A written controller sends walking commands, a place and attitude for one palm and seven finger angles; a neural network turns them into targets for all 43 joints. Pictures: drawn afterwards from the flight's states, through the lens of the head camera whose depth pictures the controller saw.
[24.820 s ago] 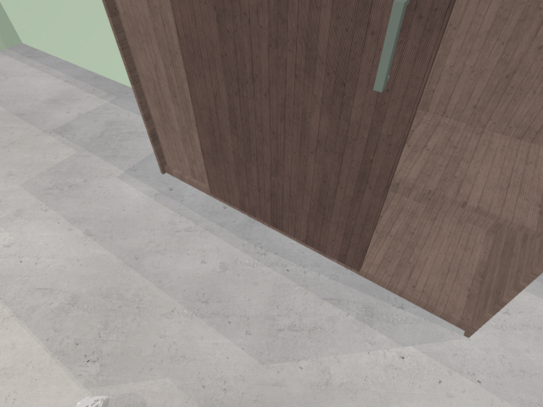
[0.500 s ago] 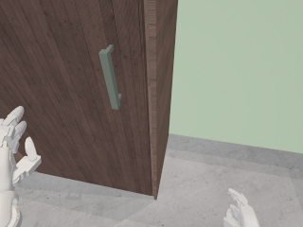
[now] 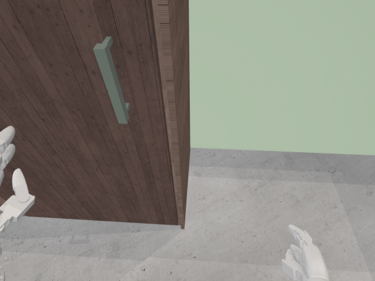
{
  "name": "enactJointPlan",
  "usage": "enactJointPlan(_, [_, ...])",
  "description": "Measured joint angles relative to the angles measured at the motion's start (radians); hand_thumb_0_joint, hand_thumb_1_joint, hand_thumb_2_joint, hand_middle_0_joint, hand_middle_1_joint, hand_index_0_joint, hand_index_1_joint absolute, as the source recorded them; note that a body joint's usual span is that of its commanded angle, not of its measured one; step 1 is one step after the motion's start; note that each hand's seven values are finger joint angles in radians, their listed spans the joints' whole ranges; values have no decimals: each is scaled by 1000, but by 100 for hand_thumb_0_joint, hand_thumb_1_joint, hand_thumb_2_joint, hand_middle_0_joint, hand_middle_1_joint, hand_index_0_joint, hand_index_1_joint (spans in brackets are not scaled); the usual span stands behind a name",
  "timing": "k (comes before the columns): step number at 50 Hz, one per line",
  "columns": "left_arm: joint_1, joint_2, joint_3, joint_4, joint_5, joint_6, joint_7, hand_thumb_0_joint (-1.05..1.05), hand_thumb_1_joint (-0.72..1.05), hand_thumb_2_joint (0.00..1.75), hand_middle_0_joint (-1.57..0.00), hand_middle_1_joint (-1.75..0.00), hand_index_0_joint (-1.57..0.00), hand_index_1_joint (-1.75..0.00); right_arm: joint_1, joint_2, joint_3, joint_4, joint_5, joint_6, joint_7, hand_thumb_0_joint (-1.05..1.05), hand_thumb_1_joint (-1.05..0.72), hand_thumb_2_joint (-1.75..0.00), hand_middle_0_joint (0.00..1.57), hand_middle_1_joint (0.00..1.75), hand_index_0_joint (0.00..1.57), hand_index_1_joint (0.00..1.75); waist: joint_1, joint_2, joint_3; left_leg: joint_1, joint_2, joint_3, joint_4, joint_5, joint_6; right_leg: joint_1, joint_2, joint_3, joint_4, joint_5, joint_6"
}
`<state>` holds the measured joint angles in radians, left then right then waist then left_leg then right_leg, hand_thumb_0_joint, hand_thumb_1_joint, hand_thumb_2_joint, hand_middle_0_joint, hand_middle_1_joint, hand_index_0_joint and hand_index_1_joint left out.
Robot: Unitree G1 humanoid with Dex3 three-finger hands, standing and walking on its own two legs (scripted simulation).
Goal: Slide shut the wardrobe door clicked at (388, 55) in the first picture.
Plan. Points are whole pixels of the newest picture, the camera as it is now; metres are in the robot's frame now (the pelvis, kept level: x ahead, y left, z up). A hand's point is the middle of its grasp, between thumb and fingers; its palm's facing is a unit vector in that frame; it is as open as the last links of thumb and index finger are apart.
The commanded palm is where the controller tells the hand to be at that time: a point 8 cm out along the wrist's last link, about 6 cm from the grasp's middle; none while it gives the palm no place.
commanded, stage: step back with the hand held close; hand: left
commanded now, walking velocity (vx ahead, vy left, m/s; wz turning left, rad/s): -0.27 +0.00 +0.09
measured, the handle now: (116, 83) +0.47 +0.19 +0.18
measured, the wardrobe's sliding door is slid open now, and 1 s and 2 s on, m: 0.01 0.01 0.01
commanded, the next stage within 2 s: stop stepping back and stand still in 0.84 s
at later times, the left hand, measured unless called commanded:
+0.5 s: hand out of the picture +0.12 +0.26 +0.17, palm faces +0.53 -0.71 -0.46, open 7.4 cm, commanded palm +0.05 +0.30 +0.18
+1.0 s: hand out of the picture -0.03 +0.26 +0.18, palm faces +0.66 -0.64 -0.39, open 7.4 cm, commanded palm -0.09 +0.29 +0.18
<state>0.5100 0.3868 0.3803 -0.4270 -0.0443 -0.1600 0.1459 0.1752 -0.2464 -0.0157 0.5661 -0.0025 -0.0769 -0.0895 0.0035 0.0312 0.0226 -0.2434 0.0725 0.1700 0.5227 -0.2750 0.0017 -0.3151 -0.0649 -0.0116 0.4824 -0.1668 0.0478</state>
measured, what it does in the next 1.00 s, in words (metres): walks backwards: left foot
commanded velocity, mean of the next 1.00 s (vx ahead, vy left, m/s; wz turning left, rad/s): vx -0.29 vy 0.00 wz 0.00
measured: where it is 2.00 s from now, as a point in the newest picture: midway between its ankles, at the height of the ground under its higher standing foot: outside the picture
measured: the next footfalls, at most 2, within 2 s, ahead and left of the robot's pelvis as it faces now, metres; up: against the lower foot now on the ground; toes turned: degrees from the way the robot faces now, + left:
left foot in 0.98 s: -0.10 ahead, +0.14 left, +0.00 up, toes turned +24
right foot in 1.24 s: -0.23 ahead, -0.15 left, +0.00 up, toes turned -3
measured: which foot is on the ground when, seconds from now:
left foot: down 0.00-0.86, up 0.88-0.96, down 0.98-1.00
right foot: down 0.00-1.00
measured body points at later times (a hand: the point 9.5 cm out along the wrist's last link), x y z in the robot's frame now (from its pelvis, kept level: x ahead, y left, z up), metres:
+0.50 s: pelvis -0.07 -0.01 -0.02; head -0.07 -0.01 +0.43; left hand +0.09 +0.30 +0.19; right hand +0.09 -0.24 -0.11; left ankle +0.00 +0.11 -0.73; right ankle +0.05 -0.15 -0.74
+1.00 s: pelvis -0.18 -0.03 -0.04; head -0.17 -0.03 +0.41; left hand -0.07 +0.29 +0.20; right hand +0.04 -0.23 -0.12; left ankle -0.13 +0.11 -0.73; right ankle +0.05 -0.14 -0.73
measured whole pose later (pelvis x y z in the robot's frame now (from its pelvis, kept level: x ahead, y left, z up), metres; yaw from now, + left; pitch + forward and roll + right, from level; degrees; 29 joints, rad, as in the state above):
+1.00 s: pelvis -0.18 -0.03 -0.04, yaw +10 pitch -3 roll +3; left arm 0.42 0.36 0.48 -0.53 -0.03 -0.28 0.16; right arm 0.17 -0.24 -0.01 0.66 -0.02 -0.16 -0.06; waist 0.04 -0.04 0.07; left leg -0.46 -0.01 0.07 0.86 -0.53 0.01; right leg -0.63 -0.02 0.15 0.73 -0.17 0.05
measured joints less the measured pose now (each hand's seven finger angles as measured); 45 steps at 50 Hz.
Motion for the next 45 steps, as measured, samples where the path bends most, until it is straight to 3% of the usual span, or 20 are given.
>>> enactJointPlan(7, [18, 24, 43, -35, 12, -34, 17, 2, 88, 90, -22, -30, -21, -30, 45, 25, 13, -14, 1, -17, -3, 1, -90, -90, 20, 30, 21, 30, -3, -30, 5, -66, -13, 2, 77, -9, 16, -75, -19, 11, 94, -15, 6])
enactJointPlan(16, [-26, -45, 36, -31, 25, -85, 38, 2, 88, 90, -22, -30, -21, -30, 70, 32, 32, 45, -5, -66, -4, 1, -90, -90, 20, 30, 21, 30, 17, -23, 2, -147, -14, -28, 155, -25, 19, -135, -14, 3, 137, 3, -4])
enactJointPlan(24, [-43, -2, 60, -11, 45, -127, 43, 1, 88, 90, -22, -30, -21, -30, 99, 31, 26, 31, 4, -98, -9, 1, -90, -90, 20, 30, 21, 30, -30, -19, 5, -192, -28, -75, 187, -8, 28, -150, 23, 37, 156, 21, -11])
enactJointPlan(32, [-46, -28, 68, -16, 37, -139, 44, 1, 88, 90, -22, -30, -21, -30, 73, 6, 15, 52, -6, -110, -3, 1, -90, -90, 20, 30, 21, 30, 1, -38, 20, -231, -47, -77, 206, -83, 28, -187, 21, 58, 154, 40, -15])
enactJointPlan(38, [-84, 7, 77, -52, 47, -145, 32, 1, 88, 90, -22, -30, -21, -30, 63, 18, 3, 26, -3, -128, -3, 1, -90, -90, 20, 30, 21, 30, -37, -37, 57, -284, -25, -83, 238, -17, 38, -228, 66, 88, 253, -71, -25])
enactJointPlan(41, [-77, 45, 107, -82, 45, -155, 20, 1, 88, 90, -22, -30, -21, -30, 66, 33, -2, 28, -1, -139, 2, 1, -90, -90, 20, 30, 21, 30, -49, -53, 67, -317, -13, -62, 299, -52, 36, -243, 76, 112, 305, -17, -28])
enactJointPlan(43, [-64, 40, 120, -99, 40, -160, 19, 1, 88, 90, -22, -30, -21, -30, 55, 29, -6, 47, -6, -138, 10, 1, -90, -90, 20, 30, 21, 30, -34, -62, 66, -343, -27, -54, 350, -181, 20, -263, 60, 123, 330, 11, -12])
enactJointPlan(45, [-54, 13, 118, -113, 31, -152, 24, 1, 88, 90, -22, -30, -22, -30, 27, 15, -11, 82, -15, -122, 25, 1, -90, -90, 20, 30, 21, 30, -3, -62, 68, -359, -50, -68, 438, -254, -5, -276, 54, 140, 321, 14, -6])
